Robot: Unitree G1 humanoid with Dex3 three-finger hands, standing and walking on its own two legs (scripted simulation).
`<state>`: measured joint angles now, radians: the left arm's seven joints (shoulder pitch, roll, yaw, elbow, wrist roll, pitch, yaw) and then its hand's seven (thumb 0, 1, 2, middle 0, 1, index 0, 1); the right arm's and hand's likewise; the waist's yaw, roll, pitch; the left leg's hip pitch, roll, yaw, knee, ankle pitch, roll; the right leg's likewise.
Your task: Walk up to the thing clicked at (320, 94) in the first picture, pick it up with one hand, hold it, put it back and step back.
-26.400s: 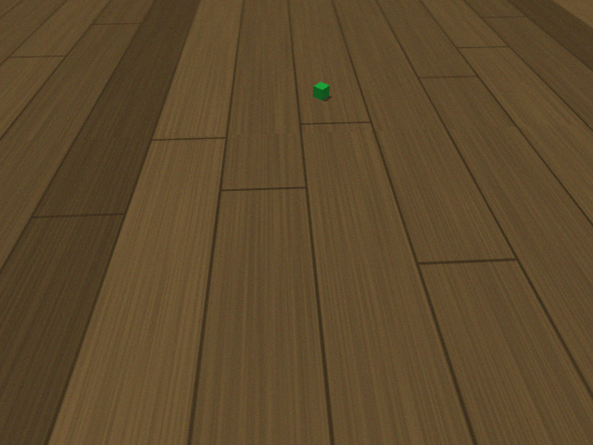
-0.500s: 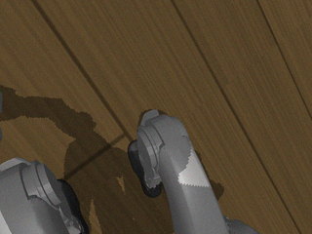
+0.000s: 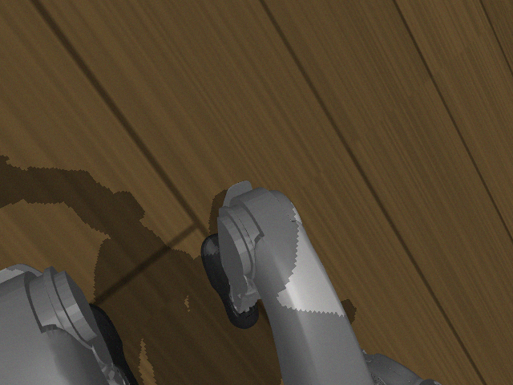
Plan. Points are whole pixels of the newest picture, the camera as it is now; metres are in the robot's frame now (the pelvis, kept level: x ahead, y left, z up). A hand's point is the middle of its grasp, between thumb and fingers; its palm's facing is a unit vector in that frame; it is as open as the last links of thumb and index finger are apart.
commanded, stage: open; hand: left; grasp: from above
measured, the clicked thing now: out of the picture +0.47 +0.28 -0.28
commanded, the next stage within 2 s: withdraw in 1.32 s
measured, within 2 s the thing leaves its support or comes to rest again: neither
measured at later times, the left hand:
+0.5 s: hand out of the picture +0.45 +0.28 -0.25, palm faces -0.02 -0.49 -0.87, open 11.4 cm
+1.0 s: hand out of the picture +0.45 +0.28 -0.25, palm faces -0.03 -0.49 -0.87, open 12.5 cm
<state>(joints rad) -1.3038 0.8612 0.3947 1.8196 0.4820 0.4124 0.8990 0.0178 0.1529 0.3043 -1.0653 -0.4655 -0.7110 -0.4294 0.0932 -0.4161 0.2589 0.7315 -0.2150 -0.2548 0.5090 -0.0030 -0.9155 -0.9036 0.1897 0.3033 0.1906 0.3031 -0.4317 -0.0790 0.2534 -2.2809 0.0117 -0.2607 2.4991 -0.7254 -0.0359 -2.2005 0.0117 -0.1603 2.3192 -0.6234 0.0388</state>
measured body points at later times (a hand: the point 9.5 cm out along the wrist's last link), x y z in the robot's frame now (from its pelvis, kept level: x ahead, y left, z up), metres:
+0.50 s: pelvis +0.00 +0.00 +0.00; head +0.31 +0.08 +0.32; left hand +0.45 +0.30 -0.20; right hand +0.00 -0.26 -0.06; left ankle +0.07 +0.13 -0.29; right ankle +0.12 -0.12 -0.29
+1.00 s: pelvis +0.00 +0.00 +0.00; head +0.30 +0.09 +0.32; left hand +0.45 +0.30 -0.20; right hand +0.00 -0.26 -0.06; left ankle +0.07 +0.13 -0.29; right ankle +0.12 -0.12 -0.29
